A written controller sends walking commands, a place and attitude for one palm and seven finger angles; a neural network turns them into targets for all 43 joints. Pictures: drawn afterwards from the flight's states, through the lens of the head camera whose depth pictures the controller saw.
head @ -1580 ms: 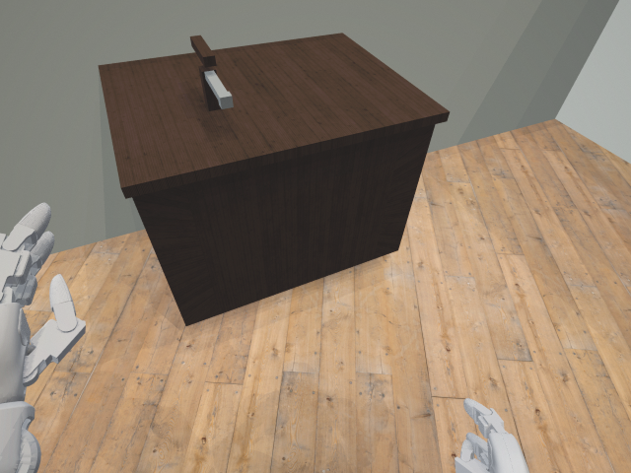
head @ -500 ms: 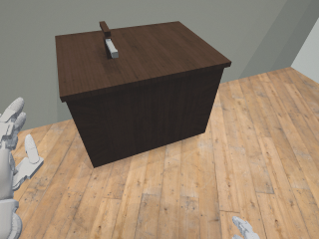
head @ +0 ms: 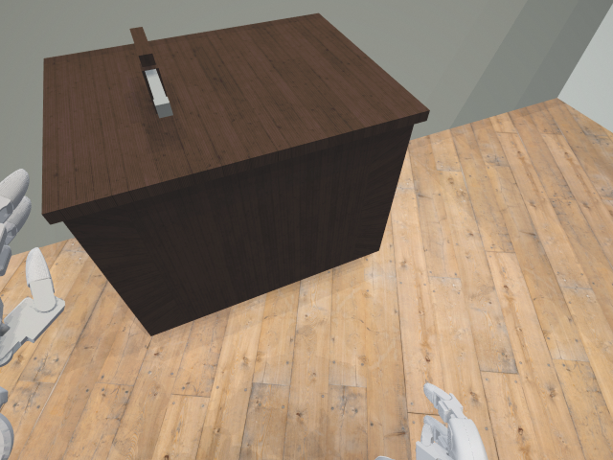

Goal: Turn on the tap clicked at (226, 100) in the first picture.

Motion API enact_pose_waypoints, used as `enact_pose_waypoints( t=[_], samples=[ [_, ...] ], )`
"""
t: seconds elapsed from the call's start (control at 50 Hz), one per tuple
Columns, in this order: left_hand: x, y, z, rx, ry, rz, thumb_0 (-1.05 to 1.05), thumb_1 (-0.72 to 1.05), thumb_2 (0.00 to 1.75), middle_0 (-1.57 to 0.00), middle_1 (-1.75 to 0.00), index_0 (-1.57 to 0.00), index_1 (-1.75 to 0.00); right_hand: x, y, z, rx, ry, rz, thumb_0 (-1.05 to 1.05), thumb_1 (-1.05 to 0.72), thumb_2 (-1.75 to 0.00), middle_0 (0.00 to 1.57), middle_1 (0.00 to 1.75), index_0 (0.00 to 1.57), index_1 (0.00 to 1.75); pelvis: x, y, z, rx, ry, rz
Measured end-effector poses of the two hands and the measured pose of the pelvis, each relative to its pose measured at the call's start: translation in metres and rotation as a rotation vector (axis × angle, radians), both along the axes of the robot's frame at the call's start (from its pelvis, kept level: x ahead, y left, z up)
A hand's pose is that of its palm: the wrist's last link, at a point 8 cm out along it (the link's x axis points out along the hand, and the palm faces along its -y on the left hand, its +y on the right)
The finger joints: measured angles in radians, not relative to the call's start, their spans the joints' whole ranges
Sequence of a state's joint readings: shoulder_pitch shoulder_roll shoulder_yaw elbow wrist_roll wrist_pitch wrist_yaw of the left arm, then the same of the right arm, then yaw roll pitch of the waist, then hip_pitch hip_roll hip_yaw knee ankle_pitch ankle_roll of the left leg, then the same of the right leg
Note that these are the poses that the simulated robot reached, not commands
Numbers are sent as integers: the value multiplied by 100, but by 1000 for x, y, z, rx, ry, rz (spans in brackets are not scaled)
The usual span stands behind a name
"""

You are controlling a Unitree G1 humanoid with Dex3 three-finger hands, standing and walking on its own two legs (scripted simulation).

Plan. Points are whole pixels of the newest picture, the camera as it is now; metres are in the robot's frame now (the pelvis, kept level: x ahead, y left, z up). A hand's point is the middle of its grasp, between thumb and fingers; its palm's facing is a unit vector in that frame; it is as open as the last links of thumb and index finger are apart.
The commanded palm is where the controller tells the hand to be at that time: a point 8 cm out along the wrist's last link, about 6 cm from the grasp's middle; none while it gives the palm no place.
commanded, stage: take the last steps up to it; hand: left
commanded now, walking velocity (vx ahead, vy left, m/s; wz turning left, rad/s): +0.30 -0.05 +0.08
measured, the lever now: (163, 107) +0.71 +0.34 +0.05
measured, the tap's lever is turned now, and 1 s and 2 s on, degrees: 0 0 0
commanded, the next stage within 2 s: come to a stop and stand still in 1.22 s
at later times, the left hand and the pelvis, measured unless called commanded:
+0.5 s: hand (154, 195) +0.34 +0.19 +0.19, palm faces +0.48 -0.81 -0.34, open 7.5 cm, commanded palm +0.28 +0.23 +0.18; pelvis +0.13 -0.06 -0.01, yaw +2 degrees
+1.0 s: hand (235, 144) +0.44 +0.12 +0.18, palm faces +0.48 -0.77 -0.42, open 7.5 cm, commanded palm +0.39 +0.16 +0.18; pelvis +0.25 -0.13 +0.00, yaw +5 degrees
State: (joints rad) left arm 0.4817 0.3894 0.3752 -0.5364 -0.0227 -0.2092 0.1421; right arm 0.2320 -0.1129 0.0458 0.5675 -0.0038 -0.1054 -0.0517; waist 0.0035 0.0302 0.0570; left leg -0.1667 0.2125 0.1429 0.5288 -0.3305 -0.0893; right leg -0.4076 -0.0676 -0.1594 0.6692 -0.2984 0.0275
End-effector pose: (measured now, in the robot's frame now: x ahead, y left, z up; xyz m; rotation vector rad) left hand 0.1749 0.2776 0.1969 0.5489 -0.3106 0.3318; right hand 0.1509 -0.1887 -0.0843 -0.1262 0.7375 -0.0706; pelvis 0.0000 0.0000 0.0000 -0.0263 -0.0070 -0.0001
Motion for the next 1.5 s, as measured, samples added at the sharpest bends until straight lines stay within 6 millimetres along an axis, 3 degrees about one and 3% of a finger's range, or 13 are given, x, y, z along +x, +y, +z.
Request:
enact_pose_waypoints(
  t=[0.06, 0.12, 0.3, 0.4, 0.48, 0.62, 0.76, 0.96, 1.06, 1.14, 1.28, 1.38, 1.5],
  samples=[
    [18, -19, -7, 44, -6, 26, 1, 89, 90, -21, -30, -21, -30, 17, -27, -25, 1, 30, 6, 1, -90, -90, 21, 30, 21, 30, 17, -21, -17, 13, -7, 18],
    [33, -34, -11, 3, -4, 32, 1, 89, 90, -21, -30, -21, -30, 31, -56, -35, -38, 92, 7, 1, -90, -90, 21, 30, 21, 30, 28, -30, -17, 21, -16, 19],
    [66, -49, 6, 13, -27, 28, 1, 88, 90, -22, -30, -21, -30, 77, -110, 1, -157, 94, -45, 1, -91, -90, 20, 30, 20, 30, 78, -50, 0, 42, 2, 34],
    [92, -43, 3, -26, -136, 40, 1, 88, 90, -21, -30, -21, -30, 117, -113, 10, -197, 9, -50, 1, -90, -90, 20, 30, 20, 30, 110, -49, -11, 41, -22, 26],
    [120, -44, -2, -66, -140, 55, 1, 89, 90, -21, -30, -21, -30, 145, -100, 12, -136, -48, -47, 1, -91, -90, 20, 30, 20, 30, 127, -55, -10, 43, -28, 35],
    [143, -82, 8, -26, -71, 47, 2, 89, 90, -21, -30, -20, -30, 177, -85, 6, 4, -61, 17, 1, -90, -90, 21, 30, 21, 30, 159, -84, -1, 23, -13, 38],
    [166, -110, 2, -10, -58, 128, 1, 88, 90, -21, -30, -21, -30, 204, -122, -29, -3, 56, 80, 1, -90, -90, 21, 30, 21, 30, 192, -117, -10, 41, -24, 74],
    [215, -120, -1, -31, -3, 116, 1, 88, 90, -21, -30, -21, -30, 251, -180, 2, -142, 72, 20, 1, -90, -90, 21, 30, 21, 30, 239, -130, 5, 55, -2, 88],
    [240, -114, -3, -28, -88, 78, 1, 88, 90, -21, -30, -21, -30, 285, -183, 10, -177, -4, -18, 1, -90, -90, 20, 30, 20, 30, 265, -125, -9, 56, -25, 68],
    [262, -112, -1, -36, -102, 79, 2, 88, 90, -21, -30, -21, -30, 305, -169, 14, -125, -47, -14, 1, -91, -90, 20, 30, 20, 30, 277, -129, -7, 49, -25, 83],
    [266, -137, 10, 12, -61, 99, 2, 89, 90, -21, -30, -21, -30, 325, -152, 3, -9, -54, 46, 1, -90, -90, 21, 30, 21, 30, 300, -149, -4, 30, -15, 95],
    [270, -148, -1, -19, -45, 175, 1, 89, 90, -21, -30, -21, -30, 336, -164, -21, -11, 25, 109, 1, -90, -90, 21, 30, 21, 30, 315, -164, -9, 39, -27, 119],
    [286, -151, -5, -67, -16, 190, 1, 88, 90, -21, -30, -21, -30, 348, -187, -10, -78, 61, 106, 1, -90, -90, 21, 30, 21, 30, 324, -166, 2, 61, -24, 128]
  ],
)
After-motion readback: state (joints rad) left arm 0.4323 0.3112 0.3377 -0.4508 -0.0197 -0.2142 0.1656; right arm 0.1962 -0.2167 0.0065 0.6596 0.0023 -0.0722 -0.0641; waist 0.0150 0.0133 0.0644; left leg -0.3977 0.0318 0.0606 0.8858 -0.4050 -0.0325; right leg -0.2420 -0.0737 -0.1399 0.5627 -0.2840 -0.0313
